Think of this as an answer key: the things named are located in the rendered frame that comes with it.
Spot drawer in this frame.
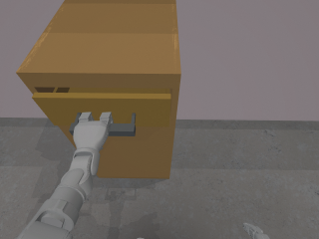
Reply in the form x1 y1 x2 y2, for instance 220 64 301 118
32 87 171 127

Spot robot right hand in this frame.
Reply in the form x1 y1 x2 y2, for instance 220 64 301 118
242 223 270 239

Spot robot left upper arm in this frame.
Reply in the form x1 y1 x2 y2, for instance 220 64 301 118
22 221 73 239

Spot cabinet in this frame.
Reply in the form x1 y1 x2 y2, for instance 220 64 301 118
16 0 181 179

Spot robot left hand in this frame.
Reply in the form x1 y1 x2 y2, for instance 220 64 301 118
73 112 114 152

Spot handle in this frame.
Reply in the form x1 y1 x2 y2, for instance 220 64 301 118
69 113 136 136

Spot left robot forearm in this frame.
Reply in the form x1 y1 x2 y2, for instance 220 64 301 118
17 147 101 239

